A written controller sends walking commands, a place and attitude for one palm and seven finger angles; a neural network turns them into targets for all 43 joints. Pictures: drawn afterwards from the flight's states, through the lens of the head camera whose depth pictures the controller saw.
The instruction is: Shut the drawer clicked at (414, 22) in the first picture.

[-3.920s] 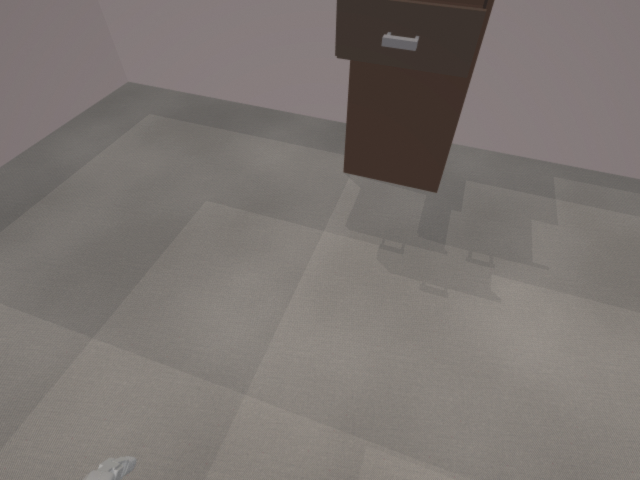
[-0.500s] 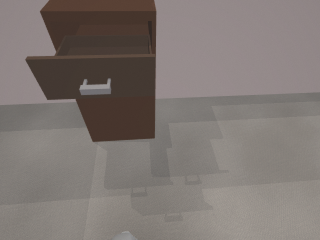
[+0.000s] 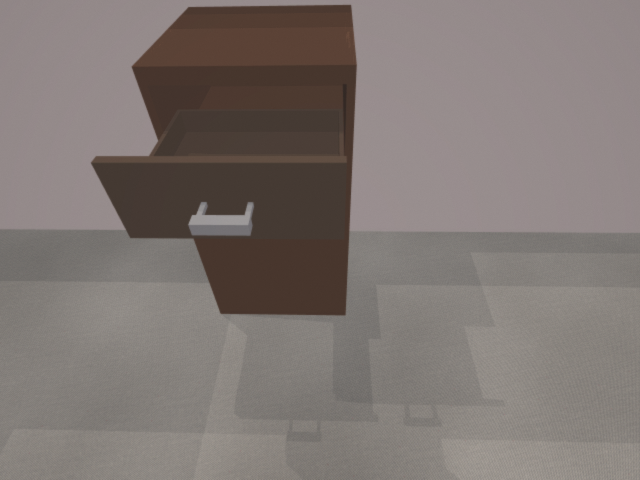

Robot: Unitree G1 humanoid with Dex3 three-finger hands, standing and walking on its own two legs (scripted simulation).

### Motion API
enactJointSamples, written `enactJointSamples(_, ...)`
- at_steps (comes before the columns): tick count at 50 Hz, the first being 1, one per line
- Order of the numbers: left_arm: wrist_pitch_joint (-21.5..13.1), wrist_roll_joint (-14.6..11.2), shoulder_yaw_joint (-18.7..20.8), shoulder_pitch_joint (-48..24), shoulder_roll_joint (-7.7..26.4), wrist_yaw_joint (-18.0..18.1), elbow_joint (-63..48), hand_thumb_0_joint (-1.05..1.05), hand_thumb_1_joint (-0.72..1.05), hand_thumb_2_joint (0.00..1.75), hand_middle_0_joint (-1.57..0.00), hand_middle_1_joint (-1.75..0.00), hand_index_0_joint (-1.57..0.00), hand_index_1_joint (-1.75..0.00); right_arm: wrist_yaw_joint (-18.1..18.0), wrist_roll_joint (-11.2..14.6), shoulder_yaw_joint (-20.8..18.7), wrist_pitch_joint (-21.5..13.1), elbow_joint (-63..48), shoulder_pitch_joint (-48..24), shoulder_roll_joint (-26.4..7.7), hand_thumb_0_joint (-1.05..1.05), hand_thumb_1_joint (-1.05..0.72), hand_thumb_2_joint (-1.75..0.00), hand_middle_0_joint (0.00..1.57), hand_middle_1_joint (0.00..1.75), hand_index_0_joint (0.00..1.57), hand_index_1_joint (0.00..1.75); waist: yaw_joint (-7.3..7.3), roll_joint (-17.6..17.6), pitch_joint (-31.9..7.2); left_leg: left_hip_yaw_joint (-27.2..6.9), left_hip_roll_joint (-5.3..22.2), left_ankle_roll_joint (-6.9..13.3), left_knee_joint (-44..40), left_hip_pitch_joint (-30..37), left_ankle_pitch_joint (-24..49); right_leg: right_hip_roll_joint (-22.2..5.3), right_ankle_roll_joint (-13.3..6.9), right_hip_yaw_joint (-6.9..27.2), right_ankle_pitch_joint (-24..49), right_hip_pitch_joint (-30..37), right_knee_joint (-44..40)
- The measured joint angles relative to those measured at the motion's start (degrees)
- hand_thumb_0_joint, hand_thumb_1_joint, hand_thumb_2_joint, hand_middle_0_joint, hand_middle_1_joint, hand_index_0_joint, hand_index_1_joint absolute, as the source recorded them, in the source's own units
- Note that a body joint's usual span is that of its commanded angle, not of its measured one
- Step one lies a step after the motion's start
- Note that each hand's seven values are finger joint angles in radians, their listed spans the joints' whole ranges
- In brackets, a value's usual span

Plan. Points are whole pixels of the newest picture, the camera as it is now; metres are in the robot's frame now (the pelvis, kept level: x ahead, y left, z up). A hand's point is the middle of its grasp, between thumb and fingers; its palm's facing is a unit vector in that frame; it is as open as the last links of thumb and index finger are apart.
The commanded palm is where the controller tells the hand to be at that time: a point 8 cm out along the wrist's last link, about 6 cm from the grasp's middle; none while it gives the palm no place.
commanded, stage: take the last steps up to it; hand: left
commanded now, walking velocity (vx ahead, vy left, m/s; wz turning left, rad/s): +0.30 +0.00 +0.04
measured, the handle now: (223, 216) +0.53 +0.22 +0.03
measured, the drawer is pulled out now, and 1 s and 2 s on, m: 0.29 0.29 0.29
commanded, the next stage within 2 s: come to a stop and stand still in 0.58 s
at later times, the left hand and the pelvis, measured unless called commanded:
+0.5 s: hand out of the picture +0.13 +0.22 -0.18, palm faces +0.04 -0.99 -0.16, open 7.4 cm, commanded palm none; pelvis +0.14 +0.05 +0.00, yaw -1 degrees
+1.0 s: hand (229, 386) +0.30 +0.19 -0.17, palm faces +0.03 -0.97 -0.24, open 7.2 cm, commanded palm none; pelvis +0.22 +0.01 +0.00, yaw -1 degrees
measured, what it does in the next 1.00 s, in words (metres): walks ahead: left foot, then right foot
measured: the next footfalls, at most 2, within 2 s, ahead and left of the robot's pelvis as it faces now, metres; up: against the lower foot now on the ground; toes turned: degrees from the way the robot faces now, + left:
left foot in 0.30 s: +0.17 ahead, +0.15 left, +0.00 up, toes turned +10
right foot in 0.70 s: +0.30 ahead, -0.10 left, +0.00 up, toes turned -10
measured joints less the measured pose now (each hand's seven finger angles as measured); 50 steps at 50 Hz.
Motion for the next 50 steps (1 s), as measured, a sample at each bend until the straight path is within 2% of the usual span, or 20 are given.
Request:
enactJointSamples(2, -0.51, -0.11, 0.00, 1.92, -0.35, 0.16, 0.57, 0.00, 0.91, 0.90, -0.20, -0.30, -0.20, -0.30, 0.42, -0.16, -0.10, -0.22, -0.04, -0.06, 0.09, 0.01, -0.93, -0.89, 0.20, 0.30, 0.20, 0.30, 0.14, -0.56, 0.09, -0.11, 0.79, -0.32, 5.39, -2.64, 2.27, 0.07, 0.13, 0.10, 1.09, 2.08, -3.52)
enactJointSamples(5, -0.96, -0.13, -0.32, 3.85, -1.19, 0.02, 1.86, 0.00, 0.91, 0.90, -0.20, -0.30, -0.20, -0.30, 0.66, -0.06, -0.31, -1.05, -0.91, -0.55, 0.12, 0.01, -0.92, -0.89, 0.20, 0.30, 0.20, 0.30, -0.33, -0.87, 1.20, -0.25, 2.35, -1.00, 6.45, -5.06, 5.27, 0.11, 0.33, -0.30, 2.08, 4.64, -7.43)
enactJointSamples(9, -1.33, -0.07, -0.62, 5.16, -2.24, -0.21, 3.11, 0.00, 0.90, 0.90, -0.20, -0.30, -0.20, -0.30, 0.66, 0.20, -0.24, -1.51, -1.45, -1.79, 0.20, 0.01, -0.92, -0.89, 0.20, 0.30, 0.20, 0.30, 0.03, -0.91, 2.99, 0.66, 3.63, -1.40, -0.44, -5.28, 6.47, -0.17, 1.19, -1.31, 1.36, 6.92, -9.52)
enactJointSamples(13, -1.21, -0.17, -0.45, 6.07, -2.52, -0.25, 4.03, 0.00, 0.90, 0.90, -0.20, -0.30, -0.21, -0.30, 0.63, 0.26, 0.27, -2.41, -1.68, -3.55, 0.48, 0.01, -0.92, -0.89, 0.20, 0.30, 0.20, 0.30, 1.25, -1.52, 4.45, 2.48, 3.06, -0.63, -11.20, -1.49, 7.53, -0.97, 2.78, -1.84, -2.07, 8.10, -7.22)
enactJointSamples(15, -0.87, -0.54, -0.34, 6.86, -2.51, -0.32, 4.48, 0.00, 0.90, 0.90, -0.20, -0.30, -0.21, -0.30, 0.39, 0.04, 0.59, -3.79, -2.19, -4.20, 0.68, 0.01, -0.92, -0.89, 0.20, 0.30, 0.20, 0.30, 1.30, -1.92, 4.77, 3.46, 2.54, 0.35, -16.14, 1.60, 11.80, -1.73, 3.26, -1.35, -5.95, 6.41, -0.63)
enactJointSamples(18, 0.79, -0.73, -0.13, 5.23, -1.71, -0.36, 5.26, 0.00, 0.90, 0.90, -0.20, -0.30, -0.20, -0.30, -0.60, 0.11, 0.60, -5.18, -2.89, -5.09, 1.98, 0.01, -0.93, -0.89, 0.20, 0.30, 0.20, 0.30, 1.04, -3.80, 5.61, 5.63, 1.97, 1.23, -12.82, 3.24, 7.15, -2.25, 1.41, 2.40, -10.98, -2.19, 21.53)
enactJointSamples(20, 1.36, -0.57, 0.26, 3.43, -1.07, -0.51, 5.15, 0.01, 0.90, 0.90, -0.20, -0.30, -0.20, -0.30, -1.37, 0.26, 0.44, -5.65, -3.19, -4.72, 2.07, 0.00, -0.94, -0.89, 0.20, 0.30, 0.20, 0.30, 0.20, -4.12, 5.03, 6.66, 1.74, 1.14, -15.05, 5.93, 5.99, -2.19, 0.89, 2.68, -9.11, -7.80, 30.92)
enactJointSamples(22, 1.52, -0.33, 0.68, 0.86, -0.17, -0.71, 4.16, 0.01, 0.90, 0.90, -0.20, -0.30, -0.20, -0.30, -1.84, 0.20, 0.48, -6.00, -3.00, -3.85, 1.89, -0.01, -0.95, -0.89, 0.20, 0.30, 0.20, 0.30, -0.57, -4.13, 4.56, 7.07, 1.37, 0.80, -18.29, 8.52, 6.83, -2.59, 1.07, 2.20, -6.11, -12.15, 33.83)
enactJointSamples(26, 1.42, -0.38, 1.30, -4.74, 1.38, -0.82, 0.49, 0.01, 0.91, 0.90, -0.19, -0.30, -0.20, -0.30, -1.96, 0.07, 0.94, -5.82, -1.35, -1.02, 1.74, 0.00, -0.95, -0.89, 0.20, 0.30, 0.20, 0.30, -1.06, -3.70, 3.92, 7.15, 0.81, 0.70, -23.34, 12.72, 7.73, -3.60, 1.80, 1.62, -1.70, -16.51, 27.31)
enactJointSamples(32, 1.36, -0.31, 1.71, -10.49, 2.85, -0.94, -3.01, 0.01, 0.92, 0.90, -0.19, -0.30, -0.20, -0.30, -1.43, -0.33, 0.96, -4.18, 1.21, 2.87, 2.26, 0.00, -0.93, -0.89, 0.20, 0.30, 0.20, 0.30, -2.61, -2.06, 3.87, 7.08, 1.41, -1.16, -23.35, 16.48, 4.72, -3.63, 2.06, 0.92, 2.36, -14.41, 11.38)
enactJointSamples(35, 0.47, -0.15, 1.55, -11.24, 2.88, -1.10, -3.71, 0.00, 0.92, 0.90, -0.19, -0.30, -0.20, -0.30, -1.17, -0.24, 0.91, -3.41, 2.24, 4.76, 2.34, 0.01, -0.92, -0.89, 0.20, 0.30, 0.20, 0.30, -3.08, -0.98, 3.77, 7.04, 2.62, -2.79, -18.64, 16.74, 0.42, -2.50, 1.35, -0.11, 6.25, -10.29, 4.08)
enactJointSamples(36, -0.07, -0.05, 1.41, -11.60, 2.42, -0.93, -3.53, 0.00, 0.92, 0.90, -0.19, -0.30, -0.20, -0.30, -1.12, -0.06, 0.93, -3.11, 2.67, 4.86, 2.10, 0.01, -0.92, -0.89, 0.20, 0.30, 0.20, 0.30, -3.19, 0.13, 4.06, 6.31, 3.72, -2.46, -15.30, 15.73, -1.20, -1.73, 0.45, -0.65, 5.91, -10.19, 5.05)
enactJointSamples(38, -0.80, -0.36, 0.60, -11.96, 1.40, -0.60, -3.28, 0.00, 0.92, 0.90, -0.19, -0.30, -0.20, -0.30, -1.34, 0.45, 1.16, -2.11, 3.04, 4.49, 1.77, 0.01, -0.92, -0.89, 0.20, 0.30, 0.20, 0.30, -3.60, 1.43, 4.63, 3.15, 3.98, -2.31, -6.78, 12.18, -6.68, -1.06, -0.78, -1.76, 4.06, -9.40, 5.97)
enactJointSamples(41, -0.42, -0.47, -0.41, -12.11, -0.12, 0.17, -2.70, 0.00, 0.91, 0.90, -0.19, -0.30, -0.20, -0.30, -1.89, 1.09, 1.34, -1.21, 2.83, 2.89, 1.75, 0.01, -0.92, -0.89, 0.20, 0.30, 0.20, 0.30, -3.23, 1.23, 5.23, 0.61, 2.91, -2.60, -0.06, 7.68, -8.45, -0.84, -1.18, -2.13, 4.37, -7.30, 3.15)
enactJointSamples(44, 0.49, -0.68, 0.14, -12.72, -0.36, 1.36, -3.00, -0.01, 0.94, 0.90, -0.20, -0.30, -0.21, -0.30, -2.21, 1.49, 1.23, -0.57, 1.63, 0.74, 1.94, 0.01, -0.92, -0.89, 0.20, 0.30, 0.20, 0.30, -2.51, 0.27, 5.98, -0.62, 2.04, -3.06, 0.36, 4.55, -7.10, -1.00, -1.36, -2.21, 5.37, -6.36, 0.98)
enactJointSamples(50, 2.47, -0.13, 0.58, -13.19, 0.53, 1.34, -3.71, -0.01, 0.93, 0.90, -0.20, -0.30, -0.21, -0.30, -2.15, 1.08, 0.19, 0.77, -1.49, -4.08, 0.67, 0.01, -0.92, -0.89, 0.20, 0.30, 0.20, 0.30, -1.08, -0.68, 7.78, -1.08, 0.42, -3.95, 0.54, 1.11, -4.52, -1.44, -0.61, -2.15, 6.44, -6.61, 0.16)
